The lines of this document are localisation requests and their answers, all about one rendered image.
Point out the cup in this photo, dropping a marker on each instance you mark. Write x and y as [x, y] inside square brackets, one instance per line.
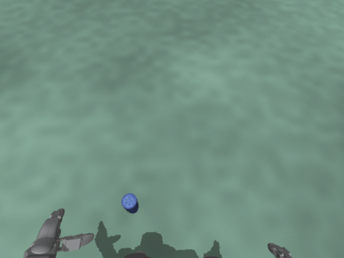
[130, 203]

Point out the left robot hand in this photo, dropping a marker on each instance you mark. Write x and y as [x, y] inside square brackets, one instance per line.
[51, 228]

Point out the left robot arm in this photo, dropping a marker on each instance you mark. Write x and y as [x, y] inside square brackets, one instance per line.
[45, 247]

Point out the right robot hand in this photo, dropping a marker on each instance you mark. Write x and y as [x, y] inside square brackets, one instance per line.
[278, 251]

